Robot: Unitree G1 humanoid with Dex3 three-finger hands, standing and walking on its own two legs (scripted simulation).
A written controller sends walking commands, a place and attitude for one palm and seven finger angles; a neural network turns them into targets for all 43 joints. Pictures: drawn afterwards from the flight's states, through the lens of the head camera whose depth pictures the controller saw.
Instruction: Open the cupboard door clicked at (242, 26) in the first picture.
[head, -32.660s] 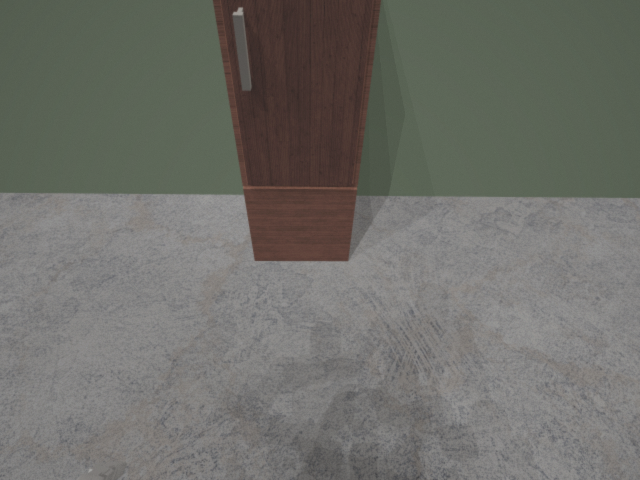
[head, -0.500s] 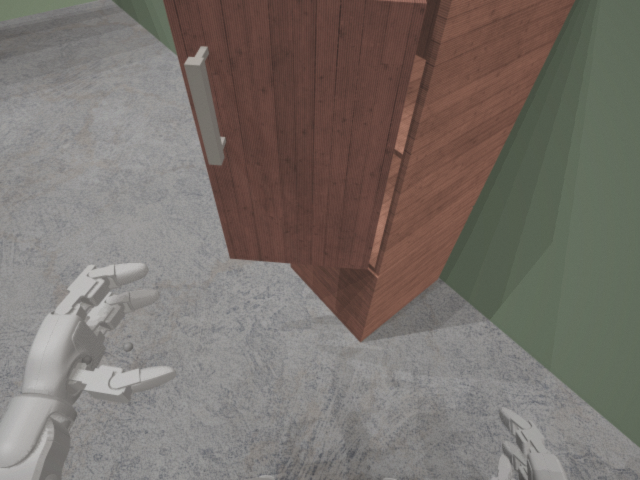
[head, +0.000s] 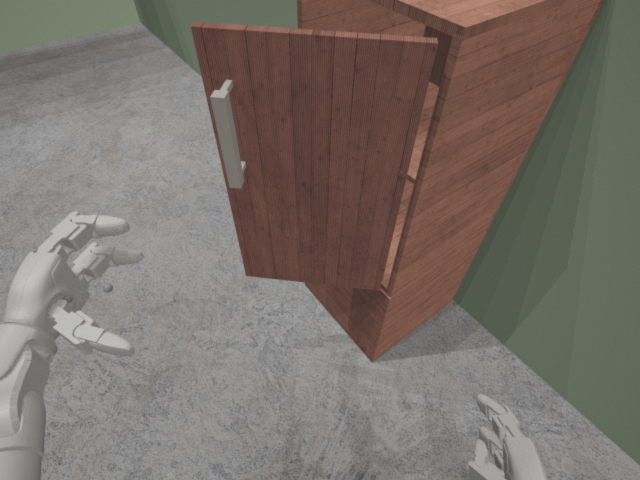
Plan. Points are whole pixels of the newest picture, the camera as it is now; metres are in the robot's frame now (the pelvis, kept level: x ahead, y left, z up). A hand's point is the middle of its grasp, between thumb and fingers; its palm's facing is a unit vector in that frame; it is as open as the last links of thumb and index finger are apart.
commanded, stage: raise the hand with hooked fingers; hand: left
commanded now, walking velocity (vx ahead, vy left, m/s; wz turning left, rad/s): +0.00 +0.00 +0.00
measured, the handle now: (232, 136) +0.59 +0.20 +0.11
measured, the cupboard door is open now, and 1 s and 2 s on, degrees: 46 46 46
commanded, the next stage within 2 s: move the hooked fingers beside the handle in 0.58 s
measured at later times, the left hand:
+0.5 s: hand (118, 272) +0.30 +0.26 +0.13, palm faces +0.03 -1.00 -0.04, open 14.0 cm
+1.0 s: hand (142, 238) +0.35 +0.25 +0.13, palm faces +0.01 -1.00 -0.02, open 14.0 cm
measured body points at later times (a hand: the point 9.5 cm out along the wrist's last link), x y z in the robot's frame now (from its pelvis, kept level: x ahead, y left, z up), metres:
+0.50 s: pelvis +0.00 -0.01 +0.01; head +0.01 -0.02 +0.46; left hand +0.29 +0.31 +0.13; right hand +0.16 -0.26 -0.07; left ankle -0.01 +0.10 -0.72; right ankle +0.01 -0.12 -0.72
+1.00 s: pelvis -0.01 -0.02 +0.00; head +0.02 -0.02 +0.45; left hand +0.34 +0.31 +0.13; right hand +0.14 -0.27 -0.08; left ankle -0.01 +0.10 -0.72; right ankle +0.01 -0.12 -0.72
